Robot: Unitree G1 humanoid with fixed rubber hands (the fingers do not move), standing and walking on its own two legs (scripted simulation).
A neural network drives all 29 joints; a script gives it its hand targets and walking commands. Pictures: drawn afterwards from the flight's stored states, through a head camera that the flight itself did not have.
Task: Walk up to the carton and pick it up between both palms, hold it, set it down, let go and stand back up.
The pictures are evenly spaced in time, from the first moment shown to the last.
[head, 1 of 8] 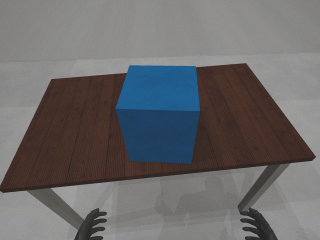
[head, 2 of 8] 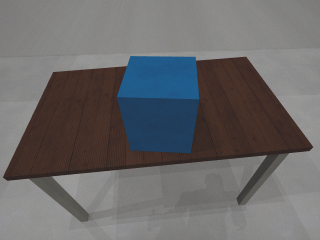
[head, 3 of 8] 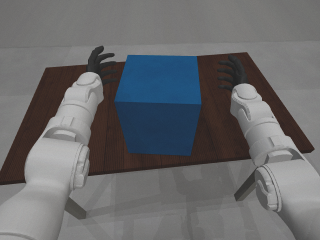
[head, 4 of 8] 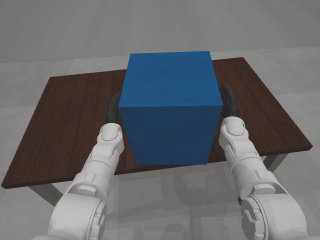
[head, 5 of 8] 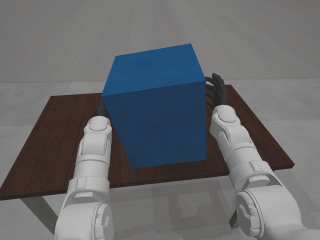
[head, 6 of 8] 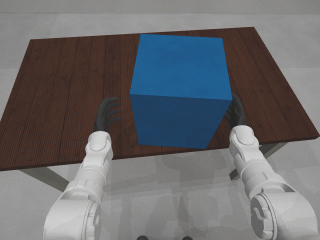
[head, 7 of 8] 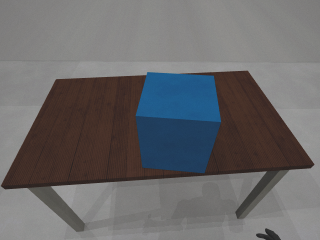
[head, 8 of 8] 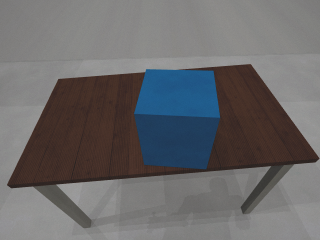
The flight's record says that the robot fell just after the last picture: no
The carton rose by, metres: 0.20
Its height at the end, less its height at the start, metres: +0.00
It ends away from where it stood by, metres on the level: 0.05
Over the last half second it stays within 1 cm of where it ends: yes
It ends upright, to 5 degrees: yes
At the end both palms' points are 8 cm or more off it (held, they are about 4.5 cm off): yes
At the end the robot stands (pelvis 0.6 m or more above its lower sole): yes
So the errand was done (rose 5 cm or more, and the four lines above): yes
